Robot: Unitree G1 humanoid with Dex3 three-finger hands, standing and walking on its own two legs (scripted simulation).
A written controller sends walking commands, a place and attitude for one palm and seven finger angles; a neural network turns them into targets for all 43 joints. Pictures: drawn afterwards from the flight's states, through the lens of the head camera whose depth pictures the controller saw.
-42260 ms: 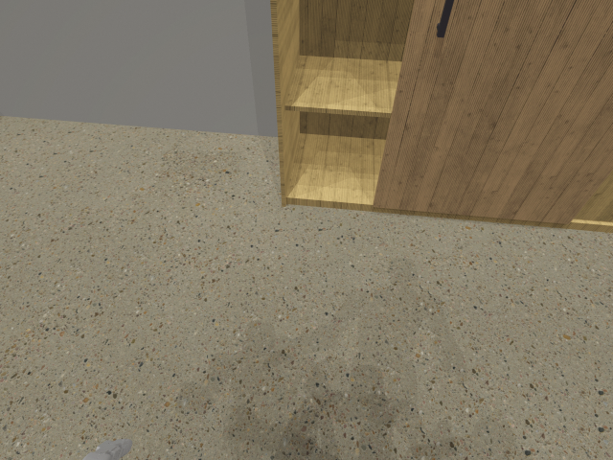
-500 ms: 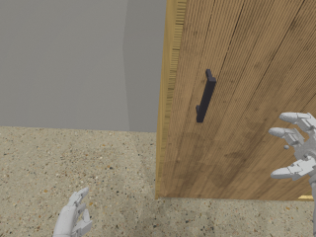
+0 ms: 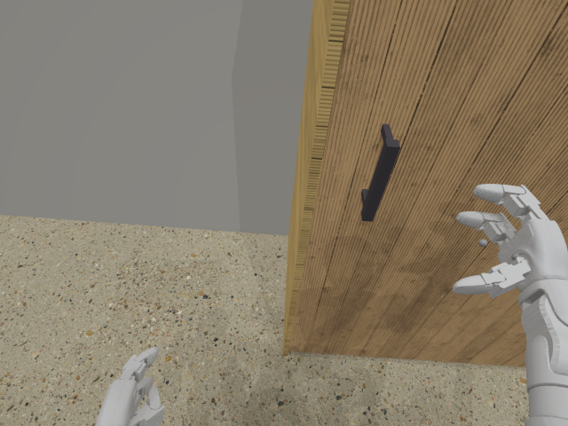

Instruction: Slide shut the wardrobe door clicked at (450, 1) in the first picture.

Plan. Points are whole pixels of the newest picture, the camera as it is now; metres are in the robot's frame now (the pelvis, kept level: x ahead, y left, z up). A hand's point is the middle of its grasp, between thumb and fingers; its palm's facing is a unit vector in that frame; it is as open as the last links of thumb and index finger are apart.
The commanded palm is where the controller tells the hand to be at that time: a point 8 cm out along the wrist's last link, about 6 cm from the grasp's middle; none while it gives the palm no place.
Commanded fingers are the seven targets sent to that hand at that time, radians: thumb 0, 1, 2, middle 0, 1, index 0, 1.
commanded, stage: move the hooked fingers beside the handle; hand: right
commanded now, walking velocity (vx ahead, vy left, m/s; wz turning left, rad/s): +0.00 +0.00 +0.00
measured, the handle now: (376, 175) +0.47 -0.12 +0.12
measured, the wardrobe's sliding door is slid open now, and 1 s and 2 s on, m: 0.00 0.00 0.00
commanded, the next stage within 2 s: feel for the door with the fingertips in 1.70 s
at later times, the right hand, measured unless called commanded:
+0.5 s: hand (445, 219) +0.37 -0.20 +0.13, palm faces +0.06 +1.00 -0.02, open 14.0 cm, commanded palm +0.34 -0.24 +0.13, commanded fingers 0.00 0.50 -0.30 0.30 1.20 0.30 1.20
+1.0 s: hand (418, 202) +0.40 -0.18 +0.13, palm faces +0.05 +1.00 +0.00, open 14.0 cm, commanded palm +0.37 -0.23 +0.13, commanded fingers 0.00 0.50 -0.30 0.30 1.20 0.30 1.20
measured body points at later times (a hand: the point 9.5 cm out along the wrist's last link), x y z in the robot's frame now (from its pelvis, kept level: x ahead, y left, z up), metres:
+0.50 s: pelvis +0.00 +0.00 +0.00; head +0.01 +0.02 +0.45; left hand +0.14 +0.25 -0.10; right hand +0.36 -0.25 +0.14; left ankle +0.02 +0.12 -0.74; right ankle -0.02 -0.11 -0.74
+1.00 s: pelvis +0.00 +0.00 +0.00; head +0.01 +0.01 +0.45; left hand +0.10 +0.26 -0.11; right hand +0.40 -0.23 +0.13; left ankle +0.02 +0.12 -0.74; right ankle -0.02 -0.11 -0.74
